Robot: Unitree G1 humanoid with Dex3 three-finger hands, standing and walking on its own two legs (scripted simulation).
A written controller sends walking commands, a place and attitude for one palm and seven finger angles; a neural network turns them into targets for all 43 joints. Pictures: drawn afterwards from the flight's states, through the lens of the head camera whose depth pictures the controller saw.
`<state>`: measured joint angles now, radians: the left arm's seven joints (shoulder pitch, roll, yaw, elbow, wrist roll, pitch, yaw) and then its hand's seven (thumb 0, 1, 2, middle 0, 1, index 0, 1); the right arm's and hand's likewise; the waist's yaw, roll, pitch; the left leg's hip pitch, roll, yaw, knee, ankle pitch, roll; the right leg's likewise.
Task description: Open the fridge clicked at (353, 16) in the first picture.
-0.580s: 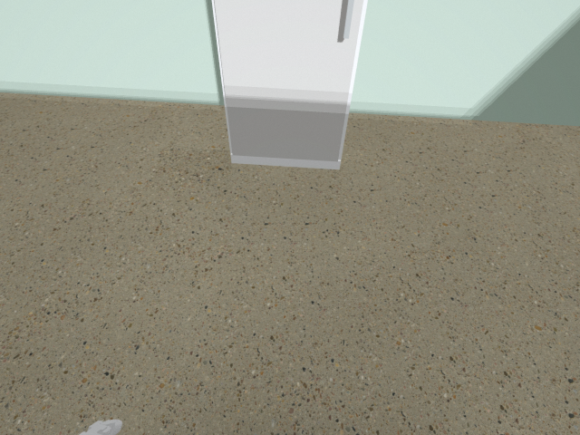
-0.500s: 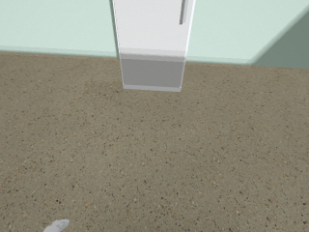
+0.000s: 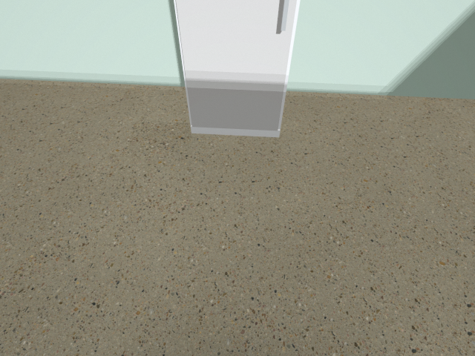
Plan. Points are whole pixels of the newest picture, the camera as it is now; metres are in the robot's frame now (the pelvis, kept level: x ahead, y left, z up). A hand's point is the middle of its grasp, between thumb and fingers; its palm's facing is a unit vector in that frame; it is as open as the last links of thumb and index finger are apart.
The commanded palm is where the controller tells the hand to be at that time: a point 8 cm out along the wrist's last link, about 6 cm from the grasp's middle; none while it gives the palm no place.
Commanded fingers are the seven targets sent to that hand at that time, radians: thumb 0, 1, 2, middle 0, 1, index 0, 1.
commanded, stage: stand and wait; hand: right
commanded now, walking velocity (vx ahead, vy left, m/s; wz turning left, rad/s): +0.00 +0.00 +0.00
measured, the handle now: out of the picture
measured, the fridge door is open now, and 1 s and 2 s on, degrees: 0 0 0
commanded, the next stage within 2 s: look at it before walking up in 0.24 s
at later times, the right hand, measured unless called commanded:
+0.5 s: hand out of the picture +0.07 -0.24 -0.15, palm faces -0.03 +0.94 -0.33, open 7.3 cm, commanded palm none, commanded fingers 0.00 -0.90 -0.90 0.20 0.30 0.20 0.30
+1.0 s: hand out of the picture +0.07 -0.25 -0.15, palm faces -0.04 +0.94 -0.34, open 7.3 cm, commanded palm none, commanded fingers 0.00 -0.90 -0.90 0.20 0.30 0.20 0.30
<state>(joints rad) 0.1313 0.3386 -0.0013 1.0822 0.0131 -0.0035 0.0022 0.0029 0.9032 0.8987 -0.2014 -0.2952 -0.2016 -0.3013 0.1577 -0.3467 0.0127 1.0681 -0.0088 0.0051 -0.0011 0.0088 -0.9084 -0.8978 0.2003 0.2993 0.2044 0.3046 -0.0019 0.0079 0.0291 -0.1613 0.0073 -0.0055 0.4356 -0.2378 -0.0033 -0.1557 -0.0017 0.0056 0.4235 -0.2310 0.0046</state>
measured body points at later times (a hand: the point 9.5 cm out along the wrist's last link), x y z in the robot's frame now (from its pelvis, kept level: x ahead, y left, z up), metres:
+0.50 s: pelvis -0.01 +0.00 +0.00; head -0.01 +0.00 +0.45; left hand +0.07 +0.30 -0.13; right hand +0.07 -0.29 -0.13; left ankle +0.00 +0.12 -0.74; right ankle +0.00 -0.12 -0.74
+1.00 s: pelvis +0.00 +0.00 +0.00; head +0.00 +0.00 +0.45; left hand +0.08 +0.30 -0.13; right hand +0.07 -0.29 -0.13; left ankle +0.00 +0.12 -0.74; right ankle +0.00 -0.12 -0.74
